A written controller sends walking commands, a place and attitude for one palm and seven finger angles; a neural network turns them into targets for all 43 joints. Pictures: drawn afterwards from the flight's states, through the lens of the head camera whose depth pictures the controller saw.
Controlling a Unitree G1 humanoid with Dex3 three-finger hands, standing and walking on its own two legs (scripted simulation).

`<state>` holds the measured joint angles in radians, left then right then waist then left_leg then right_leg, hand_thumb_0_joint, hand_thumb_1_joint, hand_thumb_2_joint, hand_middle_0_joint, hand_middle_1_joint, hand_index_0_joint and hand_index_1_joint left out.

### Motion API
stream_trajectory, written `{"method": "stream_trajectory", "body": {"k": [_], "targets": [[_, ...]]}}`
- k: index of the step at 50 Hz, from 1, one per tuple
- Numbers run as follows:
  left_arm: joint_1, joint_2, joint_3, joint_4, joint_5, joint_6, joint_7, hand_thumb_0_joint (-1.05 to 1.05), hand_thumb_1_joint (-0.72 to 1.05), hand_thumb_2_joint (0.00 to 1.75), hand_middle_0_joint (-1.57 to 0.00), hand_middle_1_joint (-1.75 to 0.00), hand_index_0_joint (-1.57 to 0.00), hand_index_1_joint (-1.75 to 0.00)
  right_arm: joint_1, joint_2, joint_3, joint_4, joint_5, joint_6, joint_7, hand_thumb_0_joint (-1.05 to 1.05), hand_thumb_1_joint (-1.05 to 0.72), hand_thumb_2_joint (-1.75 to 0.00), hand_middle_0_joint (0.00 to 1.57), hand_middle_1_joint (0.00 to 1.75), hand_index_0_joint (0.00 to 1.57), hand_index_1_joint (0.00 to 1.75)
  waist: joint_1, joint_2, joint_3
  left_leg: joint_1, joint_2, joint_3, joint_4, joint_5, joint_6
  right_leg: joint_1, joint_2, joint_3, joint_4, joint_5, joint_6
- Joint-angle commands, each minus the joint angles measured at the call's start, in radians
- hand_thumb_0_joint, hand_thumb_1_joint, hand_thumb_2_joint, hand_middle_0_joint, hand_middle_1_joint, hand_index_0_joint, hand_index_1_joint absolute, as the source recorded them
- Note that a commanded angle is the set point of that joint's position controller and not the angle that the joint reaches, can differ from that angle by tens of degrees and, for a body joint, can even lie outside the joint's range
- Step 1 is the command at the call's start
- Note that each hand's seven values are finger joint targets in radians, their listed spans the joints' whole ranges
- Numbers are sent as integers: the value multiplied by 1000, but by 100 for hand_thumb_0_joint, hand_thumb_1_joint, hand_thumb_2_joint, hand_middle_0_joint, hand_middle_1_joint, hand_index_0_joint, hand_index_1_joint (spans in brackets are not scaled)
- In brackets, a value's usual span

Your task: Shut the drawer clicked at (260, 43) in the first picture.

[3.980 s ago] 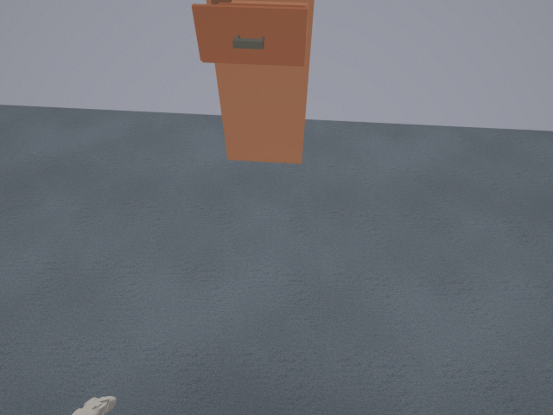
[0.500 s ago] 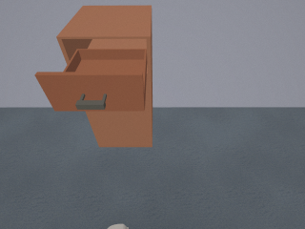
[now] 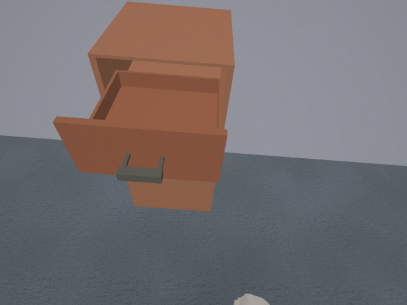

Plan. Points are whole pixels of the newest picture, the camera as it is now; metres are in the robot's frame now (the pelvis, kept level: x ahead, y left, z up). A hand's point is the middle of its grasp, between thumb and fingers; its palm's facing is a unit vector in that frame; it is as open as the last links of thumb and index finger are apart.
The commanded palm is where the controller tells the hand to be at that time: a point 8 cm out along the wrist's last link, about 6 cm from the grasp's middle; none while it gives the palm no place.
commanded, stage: take the last steps up to it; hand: left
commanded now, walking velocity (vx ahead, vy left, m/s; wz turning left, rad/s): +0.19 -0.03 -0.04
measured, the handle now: (142, 166) +0.40 +0.17 +0.01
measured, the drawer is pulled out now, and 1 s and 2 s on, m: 0.28 0.28 0.28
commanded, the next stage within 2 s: come to a stop and stand still in 0.12 s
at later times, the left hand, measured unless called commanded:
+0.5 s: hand (149, 291) +0.18 +0.13 -0.17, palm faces +0.06 -0.96 -0.26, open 7.2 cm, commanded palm none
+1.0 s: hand out of the picture +0.04 +0.24 -0.17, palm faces +0.03 -0.96 -0.28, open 7.4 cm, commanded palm none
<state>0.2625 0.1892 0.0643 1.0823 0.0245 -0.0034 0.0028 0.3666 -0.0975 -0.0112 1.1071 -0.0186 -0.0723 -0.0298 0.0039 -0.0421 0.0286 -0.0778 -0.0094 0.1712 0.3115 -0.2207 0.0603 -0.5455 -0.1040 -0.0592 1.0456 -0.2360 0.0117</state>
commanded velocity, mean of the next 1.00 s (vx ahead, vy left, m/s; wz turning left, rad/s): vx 0.00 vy -0.04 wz -0.01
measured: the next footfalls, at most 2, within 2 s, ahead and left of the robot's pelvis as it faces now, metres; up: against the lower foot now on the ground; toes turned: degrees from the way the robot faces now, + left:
right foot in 0.26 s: +0.19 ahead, -0.14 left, +0.00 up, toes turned -8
left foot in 0.74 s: +0.08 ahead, +0.12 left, +0.00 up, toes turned +4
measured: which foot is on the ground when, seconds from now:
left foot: down 0.00-0.26, up 0.28-0.72, down 0.74-1.00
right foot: up 0.00-0.24, down 0.26-0.76, up 0.78-1.00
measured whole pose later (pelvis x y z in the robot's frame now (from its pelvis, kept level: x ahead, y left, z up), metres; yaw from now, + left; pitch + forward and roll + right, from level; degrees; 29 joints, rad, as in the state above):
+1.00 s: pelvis +0.03 +0.03 -0.01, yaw -1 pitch -2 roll +1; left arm 0.36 0.21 0.04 0.96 0.04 0.07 -0.01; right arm 0.35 -0.18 0.01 0.94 -0.04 0.01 -0.02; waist 0.01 0.04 -0.03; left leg -0.20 -0.02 0.10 0.49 -0.26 0.05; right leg -0.51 0.01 -0.01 1.09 -0.32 -0.02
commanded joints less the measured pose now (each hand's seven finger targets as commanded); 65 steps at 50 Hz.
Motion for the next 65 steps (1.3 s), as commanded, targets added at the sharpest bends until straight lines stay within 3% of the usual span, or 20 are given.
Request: {"method": "stream_trajectory", "body": {"k": [1,8,11,13,14,20,31,32,34,35,36,38,39,42,47,56,57,59,60,65], "targets": [[-31,11,-1,-67,0,-7,-7,0,90,90,-20,-30,-20,-30,103,-130,-32,0,2,-12,-7,0,-90,-90,20,30,20,30,-13,137,72,41,282,-170,-121,411,117,-89,-16,2,-99,22,5],[-123,-10,-6,-111,-3,-20,-3,0,90,90,-20,-30,-20,-30,132,-140,-40,34,-13,8,-6,0,-90,-90,20,30,20,30,-40,147,99,36,300,-148,-20,443,104,69,26,-49,-389,-36,-31],[83,45,8,-44,3,-42,3,0,90,90,-20,-30,-20,-30,111,-129,-39,35,2,10,-2,0,-90,-90,20,30,20,30,53,33,-25,-81,213,-87,239,382,29,439,50,-44,-567,164,-45],[224,177,28,-10,-6,-58,21,0,90,90,-20,-30,-20,-30,153,-72,-26,1,20,15,-2,0,-90,-90,20,30,20,30,59,-206,-191,-327,28,-37,669,-364,-68,699,-343,371,-639,836,-220],[171,154,12,-20,-16,-54,27,0,90,90,-20,-30,-20,-30,130,-79,-26,9,21,30,-15,0,-90,-90,20,30,20,30,43,-59,-173,-274,64,-152,720,-396,-74,589,-343,315,-646,970,-259],[-19,96,10,-77,-3,-17,56,0,90,90,-20,-30,-20,-30,42,-66,-47,-10,14,118,-8,0,-90,-90,20,30,20,30,-6,-39,-37,-285,69,-172,734,-267,-108,316,-248,127,-687,787,-201],[-71,174,32,-134,16,14,45,0,90,90,-20,-30,-20,-30,-90,-135,-64,-126,7,123,24,0,-90,-90,20,30,20,30,13,-183,-74,-258,44,-144,553,-204,-115,289,-194,153,-776,112,-174],[-20,218,13,-161,19,-6,83,0,90,90,-20,-30,-20,-30,-27,-206,-74,-205,8,88,32,0,-90,-90,20,30,20,30,-35,-67,-299,-277,-24,-79,542,-313,-123,566,-245,300,-652,584,-178],[-14,216,17,-167,16,6,68,0,90,90,-20,-30,-20,-30,-110,-160,-54,-243,10,83,25,0,-90,-90,20,30,20,30,1,15,-251,-181,-7,-95,298,-228,-86,402,-179,188,-618,96,-169],[-35,204,3,-158,9,16,59,0,90,90,-20,-30,-20,-30,-64,-153,-46,-229,8,80,26,0,-90,-90,20,30,20,30,-38,-8,-175,-74,-23,-78,145,-118,-78,273,-117,130,-618,-100,-113],[-41,153,-15,-159,4,28,51,0,90,90,-20,-30,-20,-30,-27,-181,-41,-225,-3,78,24,0,-90,-90,20,30,20,30,-51,61,-84,-16,31,-102,68,-94,-74,142,-48,53,-573,-266,-58],[-10,73,-24,-180,-4,51,35,0,90,90,-20,-30,-20,-30,-43,-319,-59,-261,-27,87,10,0,-90,-90,20,30,20,30,-43,244,113,-293,316,-498,-155,-347,60,39,110,-16,-260,-274,-1],[6,79,-11,-201,2,52,30,0,90,90,-20,-30,-20,-30,-88,-333,-58,-279,-33,94,7,0,-90,-90,20,30,20,30,-17,173,169,-351,352,-470,-168,-365,118,23,94,27,-143,-228,-24],[34,115,-3,-195,20,54,4,0,90,90,-20,-30,-20,-30,-130,-277,-34,-271,-20,77,3,0,-90,-90,20,30,20,30,9,192,222,-373,289,-418,-149,-355,98,-64,96,111,114,-108,-31],[46,106,-4,-214,15,52,-15,0,90,90,-20,-30,-20,-30,-40,-274,-38,-247,-19,50,-8,0,-90,-90,20,30,20,30,-3,97,161,-269,311,-415,-129,-261,129,-84,86,97,86,-79,-31],[106,40,-25,-183,5,12,-11,0,90,90,-20,-30,-20,-30,13,-267,-43,-188,-17,59,0,0,-90,-90,20,30,20,30,-5,84,-42,-233,237,-330,27,-183,82,317,127,11,-560,-95,-45],[132,55,-25,-169,7,4,-2,0,90,90,-20,-30,-20,-30,20,-235,-34,-184,-8,59,5,0,-90,-90,20,30,20,30,4,15,-56,-317,180,-273,94,-226,43,432,87,94,-650,-112,-62],[180,146,-18,-144,3,-11,19,0,90,90,-20,-30,-20,-30,-20,-154,-12,-204,-2,61,12,0,-90,-90,20,30,20,30,21,-217,-16,-482,5,-86,428,-324,-40,452,-194,479,-849,-289,-203],[141,144,-18,-151,-1,-7,21,0,90,90,-20,-30,-20,-30,-34,-173,-21,-203,-8,68,16,0,-90,-90,20,30,20,30,9,-96,11,-449,12,-127,553,-309,-44,379,-196,453,-875,-267,-243],[24,79,-33,-139,0,-26,34,0,90,90,-20,-30,-20,-30,36,-129,-12,-125,0,74,17,0,-90,-90,20,30,20,30,-51,-50,57,-338,46,-128,498,-195,-64,311,-103,249,-815,110,-224]]}}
